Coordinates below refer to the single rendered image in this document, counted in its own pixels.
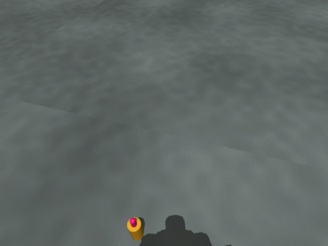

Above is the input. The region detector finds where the bottle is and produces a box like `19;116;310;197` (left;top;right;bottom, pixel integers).
127;217;144;240

